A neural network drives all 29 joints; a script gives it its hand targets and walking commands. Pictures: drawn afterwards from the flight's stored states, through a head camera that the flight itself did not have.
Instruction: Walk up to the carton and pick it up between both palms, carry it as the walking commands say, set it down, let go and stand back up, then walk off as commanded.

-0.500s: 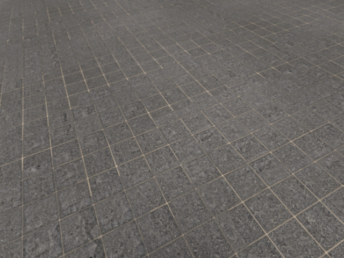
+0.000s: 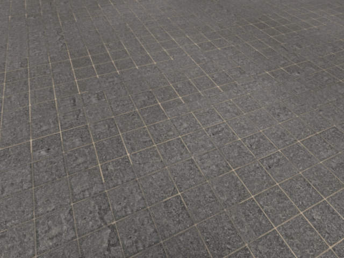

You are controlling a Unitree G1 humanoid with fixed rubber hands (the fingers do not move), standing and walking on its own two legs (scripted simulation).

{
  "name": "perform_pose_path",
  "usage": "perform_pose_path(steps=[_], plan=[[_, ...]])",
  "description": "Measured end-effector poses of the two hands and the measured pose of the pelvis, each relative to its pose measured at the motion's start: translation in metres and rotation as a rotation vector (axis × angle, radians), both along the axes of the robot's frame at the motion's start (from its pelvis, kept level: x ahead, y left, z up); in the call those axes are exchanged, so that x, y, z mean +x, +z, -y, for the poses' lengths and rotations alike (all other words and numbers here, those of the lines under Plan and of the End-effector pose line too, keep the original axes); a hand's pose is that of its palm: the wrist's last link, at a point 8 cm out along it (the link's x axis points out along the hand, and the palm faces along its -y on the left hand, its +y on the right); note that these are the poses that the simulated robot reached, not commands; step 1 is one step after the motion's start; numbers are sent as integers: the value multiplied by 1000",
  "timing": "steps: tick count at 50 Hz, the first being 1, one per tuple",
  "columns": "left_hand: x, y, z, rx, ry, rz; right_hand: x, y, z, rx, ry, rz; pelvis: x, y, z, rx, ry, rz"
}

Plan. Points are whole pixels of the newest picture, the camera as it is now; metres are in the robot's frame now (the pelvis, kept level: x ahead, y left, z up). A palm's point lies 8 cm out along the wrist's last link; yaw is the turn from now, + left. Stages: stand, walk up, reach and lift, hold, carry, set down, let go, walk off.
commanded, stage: walk off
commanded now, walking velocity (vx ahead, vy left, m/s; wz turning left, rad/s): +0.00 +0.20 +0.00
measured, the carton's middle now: out of the picture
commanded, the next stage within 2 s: stand in 1.00 s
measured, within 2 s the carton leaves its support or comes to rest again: neither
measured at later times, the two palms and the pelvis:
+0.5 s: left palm out of the picture +0.02 +0.32 -0.12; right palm out of the picture +0.05 -0.17 -0.13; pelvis -0.04 +0.06 -0.01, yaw +1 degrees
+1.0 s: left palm out of the picture +0.03 +0.39 -0.11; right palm out of the picture -0.01 -0.08 -0.14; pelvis -0.08 +0.15 -0.01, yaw -2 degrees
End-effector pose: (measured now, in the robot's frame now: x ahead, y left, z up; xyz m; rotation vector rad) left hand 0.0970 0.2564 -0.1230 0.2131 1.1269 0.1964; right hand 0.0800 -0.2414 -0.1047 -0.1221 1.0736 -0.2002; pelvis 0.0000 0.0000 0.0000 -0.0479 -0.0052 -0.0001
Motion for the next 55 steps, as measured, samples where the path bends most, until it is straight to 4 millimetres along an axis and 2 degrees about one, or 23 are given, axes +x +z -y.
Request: perform_pose_path(steps=[6, 9, 12, 15, 19, 26, 29, 33, 38, 43, 47, 51, 55], plan=[[15, 9, -7, 23, -40, 50, -23, -14, -16, 37, -34, 1, -14, -4, -14, 41, -27, 5], [13, 9, -3, 24, -49, 63, -34, -22, -21, 58, -45, 3, -23, -8, -17, 62, -37, 7], [-3, 9, 3, 17, -35, 57, -41, -30, -26, 82, -44, 6, -30, -10, -19, 72, -35, 15], [-33, 11, -3, 20, -5, 11, -43, -27, -32, 90, -35, 4, -34, -5, -24, 80, -26, 19], [-62, 12, -22, 39, 22, -36, -44, -25, -43, 92, -17, -2, -38, -2, -34, 83, -10, 14], [-80, -2, -67, 22, 54, -33, -32, -19, -78, 47, 33, 13, -44, -8, -70, 36, 28, 11], [-81, -13, -90, -3, 51, -36, -32, -15, -98, 18, 34, 18, -46, -12, -93, 15, 26, 17], [-77, -9, -112, -15, 38, -43, -42, -4, -119, 6, 20, 9, -50, -4, -116, -4, 15, 16], [-65, -1, -133, -1, 13, -15, -55, -2, -136, 7, 8, 1, -58, 0, -134, -1, 2, 6], [-52, 7, -142, 28, -26, 17, -74, -13, -148, 37, -27, -3, -68, -3, -145, 35, -26, 4], [-48, 10, -137, 38, -45, 48, -89, -26, -154, 70, -42, -5, -79, -8, -148, 68, -41, 3], [-70, 13, -130, 27, -22, 38, -95, -30, -159, 96, -38, -3, -86, -6, -149, 80, -35, 15], [-100, 15, -140, 34, 6, -13, -97, -27, -166, 100, -28, -4, -91, -1, -156, 86, -25, 12]])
